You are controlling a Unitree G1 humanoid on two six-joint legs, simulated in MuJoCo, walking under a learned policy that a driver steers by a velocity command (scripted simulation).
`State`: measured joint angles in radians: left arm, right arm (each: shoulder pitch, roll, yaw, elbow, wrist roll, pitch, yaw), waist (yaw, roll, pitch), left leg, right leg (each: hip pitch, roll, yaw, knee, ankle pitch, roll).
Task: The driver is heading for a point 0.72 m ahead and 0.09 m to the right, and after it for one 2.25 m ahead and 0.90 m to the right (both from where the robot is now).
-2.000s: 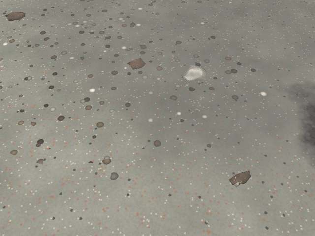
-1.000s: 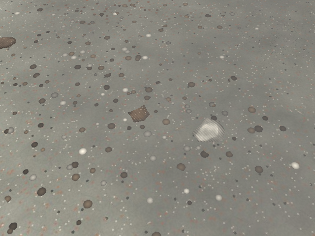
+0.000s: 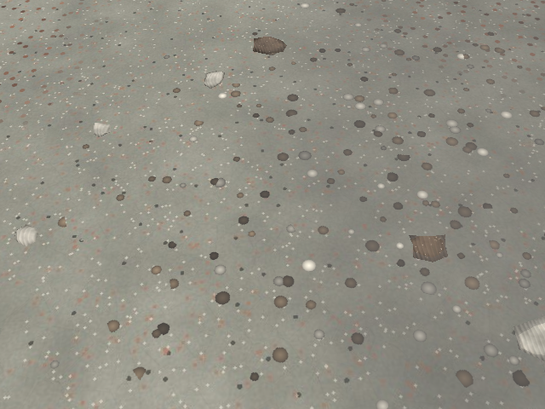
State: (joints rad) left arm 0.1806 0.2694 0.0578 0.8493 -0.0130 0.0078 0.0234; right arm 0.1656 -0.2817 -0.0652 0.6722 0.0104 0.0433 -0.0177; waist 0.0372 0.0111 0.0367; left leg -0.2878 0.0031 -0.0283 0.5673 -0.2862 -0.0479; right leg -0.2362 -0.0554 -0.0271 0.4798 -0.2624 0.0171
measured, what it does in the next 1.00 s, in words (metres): walks ahead: left foot, then right foot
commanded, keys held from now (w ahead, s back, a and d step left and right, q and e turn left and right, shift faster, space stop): no key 0.04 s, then w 0.96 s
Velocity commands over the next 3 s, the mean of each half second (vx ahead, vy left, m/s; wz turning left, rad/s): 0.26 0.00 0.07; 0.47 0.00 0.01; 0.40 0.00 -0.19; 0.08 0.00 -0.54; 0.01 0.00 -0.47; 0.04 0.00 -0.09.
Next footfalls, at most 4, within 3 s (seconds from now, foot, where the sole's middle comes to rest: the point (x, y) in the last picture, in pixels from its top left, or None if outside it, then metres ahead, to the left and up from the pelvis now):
0.02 left None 0.04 0.13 -0.78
0.40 right None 0.13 -0.12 -0.78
0.92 left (256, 399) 0.49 0.11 -0.78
1.42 right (351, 296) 0.78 -0.13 -0.78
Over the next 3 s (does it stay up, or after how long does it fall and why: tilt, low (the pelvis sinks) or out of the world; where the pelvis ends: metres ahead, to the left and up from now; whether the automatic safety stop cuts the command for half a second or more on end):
stays up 0.73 -0.04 -0.01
